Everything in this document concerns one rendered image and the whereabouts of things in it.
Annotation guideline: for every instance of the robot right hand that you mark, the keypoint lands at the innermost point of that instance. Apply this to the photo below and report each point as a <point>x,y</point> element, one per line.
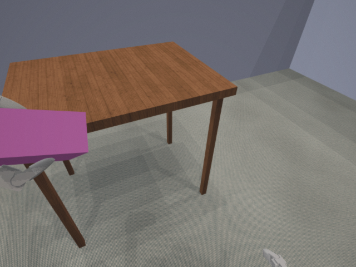
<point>273,259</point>

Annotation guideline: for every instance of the sponge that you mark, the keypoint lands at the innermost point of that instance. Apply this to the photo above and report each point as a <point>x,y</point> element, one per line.
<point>28,136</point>

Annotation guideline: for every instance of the robot left hand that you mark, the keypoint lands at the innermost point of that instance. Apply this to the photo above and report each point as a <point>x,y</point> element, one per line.
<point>13,178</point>

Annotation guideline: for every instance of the table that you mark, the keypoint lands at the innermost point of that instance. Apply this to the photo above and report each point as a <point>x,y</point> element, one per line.
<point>115,87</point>

